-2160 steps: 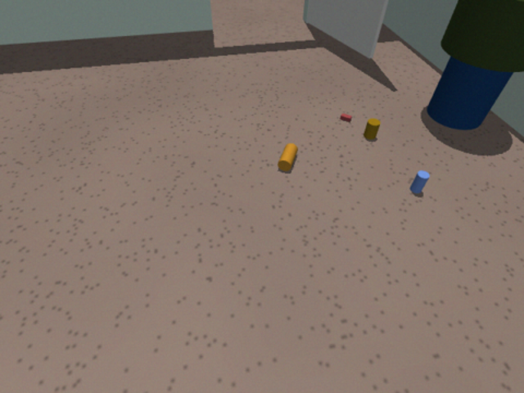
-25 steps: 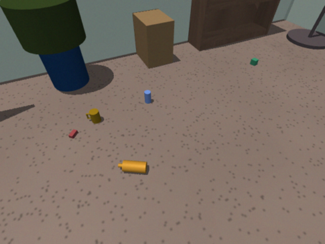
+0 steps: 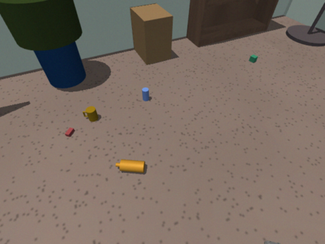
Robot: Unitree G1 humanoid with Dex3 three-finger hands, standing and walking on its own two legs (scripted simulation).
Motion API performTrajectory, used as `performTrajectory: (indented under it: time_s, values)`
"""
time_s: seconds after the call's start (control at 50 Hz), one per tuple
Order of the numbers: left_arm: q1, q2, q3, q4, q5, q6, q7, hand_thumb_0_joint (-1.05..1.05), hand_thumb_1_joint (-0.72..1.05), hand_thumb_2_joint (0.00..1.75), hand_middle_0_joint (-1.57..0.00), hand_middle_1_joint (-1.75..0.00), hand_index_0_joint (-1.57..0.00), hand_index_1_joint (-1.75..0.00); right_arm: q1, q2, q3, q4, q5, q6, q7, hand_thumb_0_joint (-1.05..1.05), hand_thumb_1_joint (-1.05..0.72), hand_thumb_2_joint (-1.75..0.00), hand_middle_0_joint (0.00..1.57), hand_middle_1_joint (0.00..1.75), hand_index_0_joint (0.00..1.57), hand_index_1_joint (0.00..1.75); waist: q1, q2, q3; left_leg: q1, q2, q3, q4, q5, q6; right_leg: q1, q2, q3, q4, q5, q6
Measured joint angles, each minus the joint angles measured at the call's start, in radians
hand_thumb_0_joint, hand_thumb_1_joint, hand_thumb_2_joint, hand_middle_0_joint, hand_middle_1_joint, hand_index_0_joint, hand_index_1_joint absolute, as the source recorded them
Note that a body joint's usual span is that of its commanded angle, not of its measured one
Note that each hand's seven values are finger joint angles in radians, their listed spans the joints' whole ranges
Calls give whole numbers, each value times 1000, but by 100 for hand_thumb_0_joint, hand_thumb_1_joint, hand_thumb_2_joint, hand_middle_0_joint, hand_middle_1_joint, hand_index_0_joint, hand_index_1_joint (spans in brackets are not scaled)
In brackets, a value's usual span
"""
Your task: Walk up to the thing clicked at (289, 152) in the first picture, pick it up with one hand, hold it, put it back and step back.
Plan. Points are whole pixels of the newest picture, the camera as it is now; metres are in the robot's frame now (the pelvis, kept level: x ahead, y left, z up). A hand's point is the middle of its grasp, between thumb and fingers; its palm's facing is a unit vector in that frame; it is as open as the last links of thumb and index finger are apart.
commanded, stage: walk up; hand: left
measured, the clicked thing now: (130, 165) +0.72 +0.25 -0.73
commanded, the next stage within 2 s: stand in 0.04 s
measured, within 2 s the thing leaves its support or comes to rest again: neither
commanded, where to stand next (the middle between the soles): +0.33 +0.00 m, yaw -2 degrees
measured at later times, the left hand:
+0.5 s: hand out of the picture +0.06 +0.24 -0.14, palm faces -0.02 -0.94 -0.33, open 7.4 cm
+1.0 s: hand out of the picture +0.02 +0.26 -0.15, palm faces -0.02 -0.94 -0.33, open 7.4 cm
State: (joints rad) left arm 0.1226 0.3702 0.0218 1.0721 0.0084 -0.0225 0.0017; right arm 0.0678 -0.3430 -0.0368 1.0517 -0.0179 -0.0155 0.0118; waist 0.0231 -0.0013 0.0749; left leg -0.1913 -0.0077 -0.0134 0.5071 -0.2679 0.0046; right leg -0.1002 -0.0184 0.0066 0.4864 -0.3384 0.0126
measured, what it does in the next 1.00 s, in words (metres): stands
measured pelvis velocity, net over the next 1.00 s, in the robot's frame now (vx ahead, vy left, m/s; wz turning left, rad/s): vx -0.04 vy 0.00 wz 0.00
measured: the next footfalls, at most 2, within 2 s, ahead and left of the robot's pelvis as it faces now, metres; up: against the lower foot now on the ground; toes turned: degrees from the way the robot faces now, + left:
left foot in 1.56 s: +0.24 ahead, +0.12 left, +0.00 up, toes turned +3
right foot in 1.90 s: +0.28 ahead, -0.15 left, +0.00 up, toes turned -4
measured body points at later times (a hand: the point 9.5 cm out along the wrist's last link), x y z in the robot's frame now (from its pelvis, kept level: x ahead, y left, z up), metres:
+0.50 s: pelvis -0.02 +0.00 +0.01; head -0.02 +0.00 +0.46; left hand +0.07 +0.29 -0.12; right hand +0.06 -0.31 -0.12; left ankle +0.01 +0.12 -0.74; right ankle -0.05 -0.13 -0.74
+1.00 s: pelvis -0.04 +0.00 +0.01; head -0.03 +0.01 +0.46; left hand +0.02 +0.30 -0.13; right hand +0.03 -0.30 -0.12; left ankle +0.01 +0.12 -0.74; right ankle -0.05 -0.13 -0.74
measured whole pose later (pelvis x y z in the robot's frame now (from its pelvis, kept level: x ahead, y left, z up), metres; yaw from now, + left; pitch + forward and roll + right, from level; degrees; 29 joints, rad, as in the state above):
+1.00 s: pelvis -0.04 +0.00 +0.01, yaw +0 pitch -3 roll +0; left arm 0.14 0.35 0.00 1.14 0.01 -0.01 -0.01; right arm 0.13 -0.35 0.00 1.15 -0.01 -0.02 0.01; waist 0.00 0.00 0.06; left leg -0.16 0.00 -0.02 0.33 -0.12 0.00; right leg -0.08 -0.01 0.00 0.32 -0.20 0.02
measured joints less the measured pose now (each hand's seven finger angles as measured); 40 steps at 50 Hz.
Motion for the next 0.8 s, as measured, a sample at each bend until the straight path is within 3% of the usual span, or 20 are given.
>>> performTrajectory:
  time_s: [0.36,0.8]
  values:
    - [-50,-26,-20,49,-2,9,-3,1,90,90,-21,-30,-20,-30,-12,0,28,60,11,3,-9,1,-90,-89,20,30,20,30,-22,2,8,61,14,-3,-157,105,-13,61,13,-2,-162,110,-3]
    - [2,-17,-19,75,1,15,-13,1,90,90,-21,-30,-20,-30,51,-5,30,99,3,1,-2,1,-90,-89,20,30,20,30,-26,3,-17,39,13,-3,-179,147,-9,35,12,-2,-175,148,1]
